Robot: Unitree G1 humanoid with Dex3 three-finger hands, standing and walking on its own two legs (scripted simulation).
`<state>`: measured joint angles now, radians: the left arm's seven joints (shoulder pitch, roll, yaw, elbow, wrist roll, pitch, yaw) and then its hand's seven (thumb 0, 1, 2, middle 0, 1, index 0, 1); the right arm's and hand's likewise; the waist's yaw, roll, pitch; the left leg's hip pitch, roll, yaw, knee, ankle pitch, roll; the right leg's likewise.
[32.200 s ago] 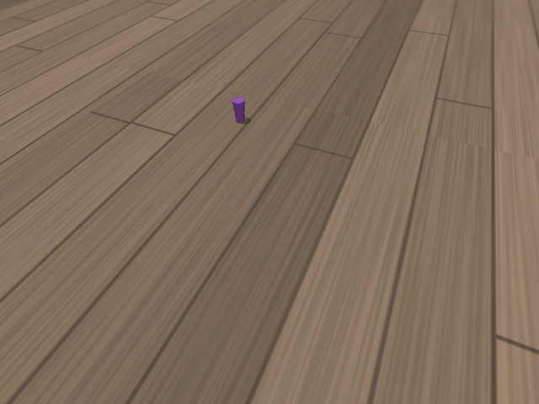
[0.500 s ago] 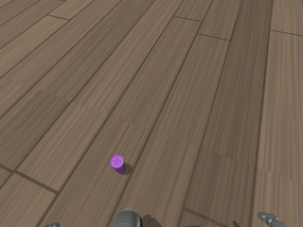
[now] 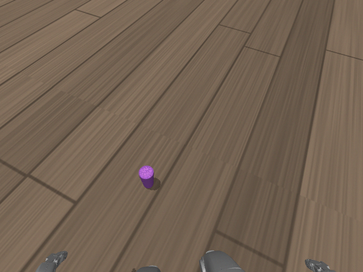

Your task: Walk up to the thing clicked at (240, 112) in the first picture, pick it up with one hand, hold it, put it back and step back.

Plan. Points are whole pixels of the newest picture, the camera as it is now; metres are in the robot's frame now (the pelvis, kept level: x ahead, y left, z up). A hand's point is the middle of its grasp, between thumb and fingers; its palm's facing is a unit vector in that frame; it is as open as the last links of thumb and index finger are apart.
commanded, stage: step back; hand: left
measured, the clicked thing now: (147, 178) +0.63 +0.19 -0.69
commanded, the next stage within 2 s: none
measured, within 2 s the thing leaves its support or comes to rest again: neither
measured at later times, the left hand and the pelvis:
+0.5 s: hand out of the picture -0.06 +0.24 -0.13, palm faces -0.01 -0.90 -0.44, open 7.3 cm; pelvis -0.16 -0.03 +0.00, yaw +0 degrees
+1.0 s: hand out of the picture -0.26 +0.21 -0.15, palm faces -0.05 -0.91 -0.41, open 7.3 cm; pelvis -0.33 -0.06 -0.01, yaw -3 degrees
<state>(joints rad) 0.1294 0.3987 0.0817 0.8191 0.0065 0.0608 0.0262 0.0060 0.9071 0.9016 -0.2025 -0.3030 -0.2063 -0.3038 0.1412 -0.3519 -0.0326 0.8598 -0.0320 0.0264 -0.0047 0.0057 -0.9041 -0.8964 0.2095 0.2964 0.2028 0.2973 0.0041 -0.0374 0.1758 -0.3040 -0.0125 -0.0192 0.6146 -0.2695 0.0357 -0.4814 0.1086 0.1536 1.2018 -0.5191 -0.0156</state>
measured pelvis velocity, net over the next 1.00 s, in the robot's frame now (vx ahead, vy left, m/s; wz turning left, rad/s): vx -0.33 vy -0.06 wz -0.06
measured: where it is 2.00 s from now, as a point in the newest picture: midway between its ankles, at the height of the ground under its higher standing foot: outside the picture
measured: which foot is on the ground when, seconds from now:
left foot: down 0.00-0.26, up 0.28-0.54, down 0.56-0.94, up 0.96-1.00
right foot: up 0.00-0.22, down 0.24-0.58, up 0.60-0.90, down 0.92-1.00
